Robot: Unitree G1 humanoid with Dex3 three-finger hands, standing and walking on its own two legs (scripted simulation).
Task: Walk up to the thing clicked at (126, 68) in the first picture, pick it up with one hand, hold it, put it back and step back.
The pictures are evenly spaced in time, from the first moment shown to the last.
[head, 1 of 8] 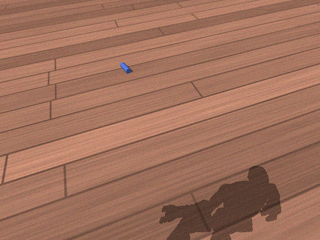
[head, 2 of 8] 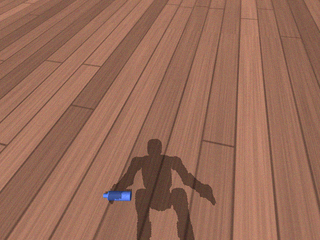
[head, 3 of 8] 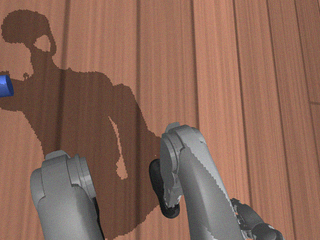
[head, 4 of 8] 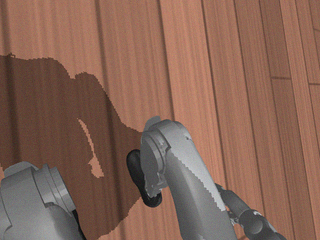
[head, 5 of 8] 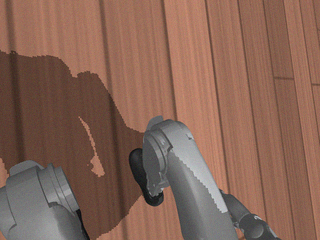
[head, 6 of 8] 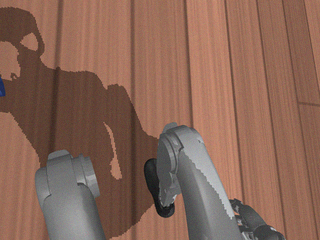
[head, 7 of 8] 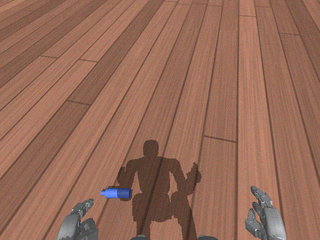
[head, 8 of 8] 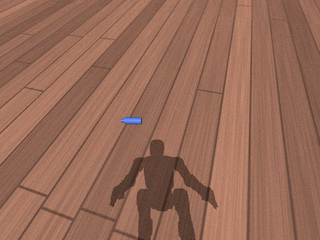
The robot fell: no
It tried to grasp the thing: no
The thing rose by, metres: 0.00
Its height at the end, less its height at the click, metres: +0.00
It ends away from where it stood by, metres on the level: 0.00
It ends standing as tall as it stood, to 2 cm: yes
